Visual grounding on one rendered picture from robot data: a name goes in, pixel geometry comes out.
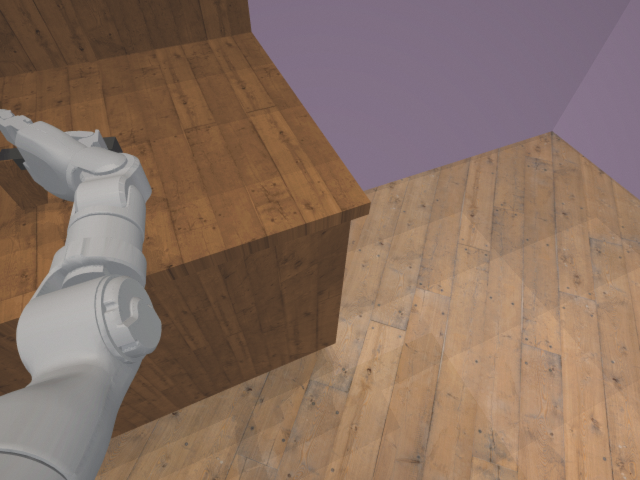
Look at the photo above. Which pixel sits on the left robot forearm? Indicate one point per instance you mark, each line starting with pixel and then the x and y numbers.
pixel 106 229

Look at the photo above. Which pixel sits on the counter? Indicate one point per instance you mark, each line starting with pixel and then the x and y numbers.
pixel 247 225

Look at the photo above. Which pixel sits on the left robot upper arm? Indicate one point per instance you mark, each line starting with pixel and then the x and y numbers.
pixel 83 346

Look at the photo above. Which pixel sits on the tap lever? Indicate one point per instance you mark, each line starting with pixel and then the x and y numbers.
pixel 13 153

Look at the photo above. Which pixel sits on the left robot hand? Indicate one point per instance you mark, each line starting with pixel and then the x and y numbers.
pixel 46 149

